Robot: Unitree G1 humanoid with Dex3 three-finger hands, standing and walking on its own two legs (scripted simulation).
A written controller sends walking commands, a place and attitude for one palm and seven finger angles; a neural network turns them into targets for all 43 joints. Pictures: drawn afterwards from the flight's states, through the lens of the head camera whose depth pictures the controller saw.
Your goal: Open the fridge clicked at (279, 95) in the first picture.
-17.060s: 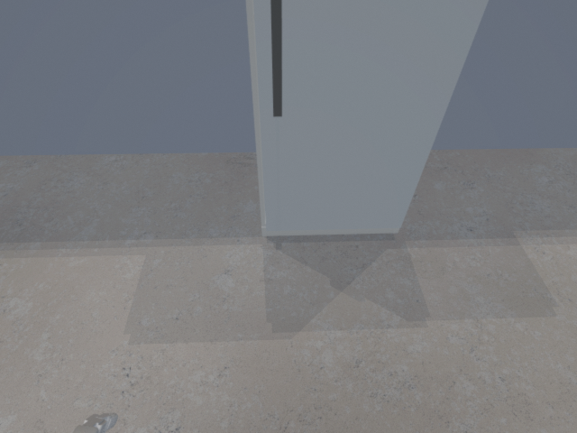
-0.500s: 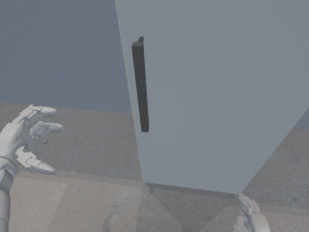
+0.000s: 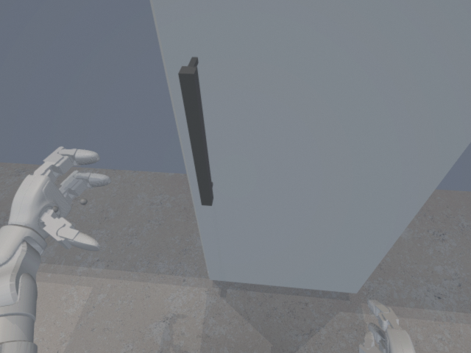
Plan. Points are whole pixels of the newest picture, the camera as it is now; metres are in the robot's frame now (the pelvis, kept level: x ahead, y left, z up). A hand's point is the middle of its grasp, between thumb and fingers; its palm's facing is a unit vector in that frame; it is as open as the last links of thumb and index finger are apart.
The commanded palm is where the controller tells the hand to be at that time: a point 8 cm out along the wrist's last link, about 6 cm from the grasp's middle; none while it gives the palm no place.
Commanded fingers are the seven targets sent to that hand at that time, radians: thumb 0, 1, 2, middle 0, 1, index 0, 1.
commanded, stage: move the hooked fingers beside the handle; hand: left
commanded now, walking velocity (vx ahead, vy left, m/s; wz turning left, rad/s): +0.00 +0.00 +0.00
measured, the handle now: (201, 142) +0.50 +0.10 +0.10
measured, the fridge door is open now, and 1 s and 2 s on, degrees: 0 0 0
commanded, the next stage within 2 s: none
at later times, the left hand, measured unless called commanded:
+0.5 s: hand (118, 177) +0.36 +0.22 +0.13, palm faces -0.03 -1.00 -0.02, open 14.0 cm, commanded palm +0.33 +0.27 +0.14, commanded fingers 0.00 -0.50 0.30 -0.30 -1.20 -0.30 -1.20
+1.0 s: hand (148, 150) +0.42 +0.19 +0.14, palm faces -0.05 -1.00 +0.00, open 14.0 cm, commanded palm +0.40 +0.24 +0.13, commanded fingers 0.00 -0.50 0.30 -0.30 -1.20 -0.30 -1.20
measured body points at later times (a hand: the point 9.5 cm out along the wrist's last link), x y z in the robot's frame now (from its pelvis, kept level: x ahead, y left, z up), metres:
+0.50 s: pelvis -0.01 +0.01 +0.00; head +0.01 +0.01 +0.45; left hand +0.35 +0.28 +0.14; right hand +0.14 -0.23 -0.09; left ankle +0.03 +0.11 -0.73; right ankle -0.04 -0.09 -0.73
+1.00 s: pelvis +0.00 +0.01 +0.00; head +0.03 +0.01 +0.45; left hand +0.42 +0.24 +0.14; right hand +0.08 -0.25 -0.11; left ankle +0.03 +0.11 -0.73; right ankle -0.04 -0.09 -0.73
